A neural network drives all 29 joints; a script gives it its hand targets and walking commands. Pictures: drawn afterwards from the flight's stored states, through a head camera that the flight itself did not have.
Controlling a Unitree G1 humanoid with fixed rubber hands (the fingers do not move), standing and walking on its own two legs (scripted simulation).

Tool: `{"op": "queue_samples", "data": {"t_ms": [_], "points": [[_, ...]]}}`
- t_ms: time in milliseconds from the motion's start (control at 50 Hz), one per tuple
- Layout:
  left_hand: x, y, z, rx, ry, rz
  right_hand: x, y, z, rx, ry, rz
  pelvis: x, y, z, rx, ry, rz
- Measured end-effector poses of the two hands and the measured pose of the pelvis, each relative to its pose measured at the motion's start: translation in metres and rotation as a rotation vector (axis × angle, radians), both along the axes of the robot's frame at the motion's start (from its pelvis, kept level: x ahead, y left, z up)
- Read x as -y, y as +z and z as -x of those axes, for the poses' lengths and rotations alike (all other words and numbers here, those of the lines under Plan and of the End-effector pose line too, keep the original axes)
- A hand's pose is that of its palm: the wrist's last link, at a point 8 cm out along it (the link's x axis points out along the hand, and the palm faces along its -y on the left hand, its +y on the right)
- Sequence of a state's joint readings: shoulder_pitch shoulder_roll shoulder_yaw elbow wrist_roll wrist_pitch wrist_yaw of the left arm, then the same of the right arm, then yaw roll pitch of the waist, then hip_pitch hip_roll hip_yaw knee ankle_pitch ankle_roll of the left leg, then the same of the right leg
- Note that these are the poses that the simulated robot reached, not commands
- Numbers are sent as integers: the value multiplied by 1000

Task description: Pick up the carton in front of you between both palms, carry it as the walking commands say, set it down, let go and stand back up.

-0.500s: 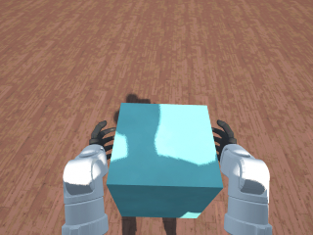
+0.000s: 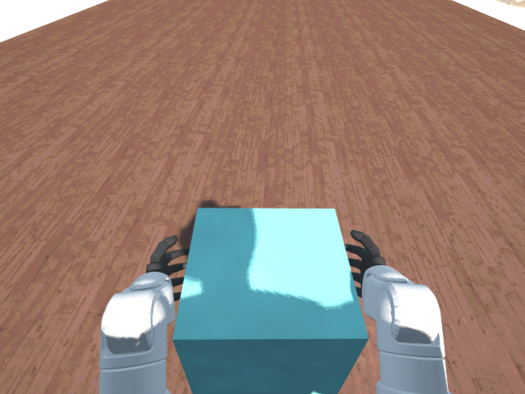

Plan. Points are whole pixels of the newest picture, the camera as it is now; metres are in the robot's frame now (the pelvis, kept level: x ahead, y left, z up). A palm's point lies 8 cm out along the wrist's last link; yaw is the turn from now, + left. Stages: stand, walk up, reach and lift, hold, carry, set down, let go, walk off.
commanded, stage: carry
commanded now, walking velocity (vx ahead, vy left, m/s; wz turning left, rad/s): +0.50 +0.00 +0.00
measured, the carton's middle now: (265, 310) +0.26 +0.01 +0.02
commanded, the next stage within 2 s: none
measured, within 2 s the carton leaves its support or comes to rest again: neither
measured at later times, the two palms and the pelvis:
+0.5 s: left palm (210, 159) +0.57 +0.12 +0.10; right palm (348, 162) +0.58 -0.18 +0.09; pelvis +0.31 -0.04 +0.01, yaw +2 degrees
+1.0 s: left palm (210, 121) +0.74 +0.14 +0.11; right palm (327, 120) +0.74 -0.16 +0.11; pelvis +0.48 -0.02 +0.02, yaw +0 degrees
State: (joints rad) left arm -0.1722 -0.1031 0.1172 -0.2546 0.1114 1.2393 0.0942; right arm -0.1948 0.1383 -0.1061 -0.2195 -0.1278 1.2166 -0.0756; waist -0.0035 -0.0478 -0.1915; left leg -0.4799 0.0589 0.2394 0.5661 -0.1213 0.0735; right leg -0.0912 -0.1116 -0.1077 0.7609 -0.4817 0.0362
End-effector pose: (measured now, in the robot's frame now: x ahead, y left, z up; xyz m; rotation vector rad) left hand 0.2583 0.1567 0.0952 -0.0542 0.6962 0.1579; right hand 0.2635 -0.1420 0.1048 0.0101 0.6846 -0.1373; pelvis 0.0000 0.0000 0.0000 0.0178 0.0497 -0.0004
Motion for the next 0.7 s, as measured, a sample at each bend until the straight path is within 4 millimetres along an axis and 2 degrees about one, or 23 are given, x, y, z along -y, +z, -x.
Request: {"op": "queue_samples", "data": {"t_ms": [80, 200, 340, 400, 460, 500, 560, 700], "points": [[-1, -7, -44, -89, -28, 14, -1, -9, -32, -90, -37, 3, -10, 15, -37, -14, -15, 21], [3, 5, -108, -67, -46, 12, 3, 5, -92, -68, -61, -6, -11, 31, -103, -25, -7, 37], [12, 27, -199, 29, -8, -4, 13, 22, -194, 29, -22, -22, 6, 27, -199, -20, 1, 23], [23, 26, -244, 50, 10, -16, 23, 16, -243, 49, -6, -38, 19, 15, -247, -8, 11, 10], [35, 15, -289, 36, 19, -42, 35, -1, -292, 35, 5, -62, 32, 3, -288, 0, 23, 25], [39, 7, -309, -22, 25, -50, 39, -12, -315, -23, 10, -70, 37, 7, -305, -4, 36, 20], [40, 1, -330, -88, 42, -48, 40, -19, -339, -89, 11, -84, 42, 18, -328, -11, 48, 5], [35, 12, -384, -41, 48, -41, 34, -5, -395, -41, 27, -67, 39, 26, -381, -12, 38, 7]]}}
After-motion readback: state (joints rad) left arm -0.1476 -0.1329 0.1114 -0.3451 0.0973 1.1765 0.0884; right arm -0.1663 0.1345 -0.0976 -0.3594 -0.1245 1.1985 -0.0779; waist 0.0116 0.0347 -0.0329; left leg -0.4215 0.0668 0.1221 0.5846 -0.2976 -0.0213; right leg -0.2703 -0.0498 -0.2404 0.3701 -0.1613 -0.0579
